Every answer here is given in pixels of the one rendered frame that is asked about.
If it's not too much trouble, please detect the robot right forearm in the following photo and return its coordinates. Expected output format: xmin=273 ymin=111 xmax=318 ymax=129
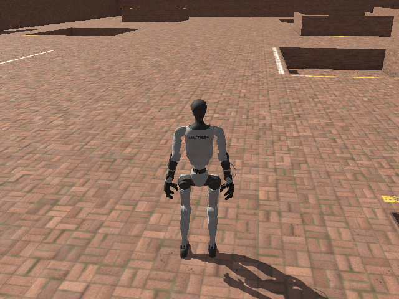
xmin=221 ymin=152 xmax=233 ymax=184

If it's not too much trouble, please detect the right robot hand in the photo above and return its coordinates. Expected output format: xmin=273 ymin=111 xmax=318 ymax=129
xmin=220 ymin=182 xmax=234 ymax=200

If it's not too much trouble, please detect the robot right upper arm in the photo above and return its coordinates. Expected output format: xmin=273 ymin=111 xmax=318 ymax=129
xmin=212 ymin=126 xmax=228 ymax=161

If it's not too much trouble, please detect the robot left forearm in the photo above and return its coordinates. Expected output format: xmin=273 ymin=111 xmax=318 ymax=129
xmin=165 ymin=152 xmax=178 ymax=183

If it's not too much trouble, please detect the robot left thigh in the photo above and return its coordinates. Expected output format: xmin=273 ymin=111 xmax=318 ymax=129
xmin=178 ymin=174 xmax=191 ymax=217

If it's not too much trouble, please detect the robot left upper arm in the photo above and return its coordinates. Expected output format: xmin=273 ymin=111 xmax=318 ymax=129
xmin=171 ymin=126 xmax=186 ymax=161

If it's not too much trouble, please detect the robot torso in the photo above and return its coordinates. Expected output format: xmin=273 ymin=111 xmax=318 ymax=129
xmin=185 ymin=124 xmax=214 ymax=187

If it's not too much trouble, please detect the left robot hand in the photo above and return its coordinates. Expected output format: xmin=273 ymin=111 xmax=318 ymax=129
xmin=164 ymin=182 xmax=178 ymax=199

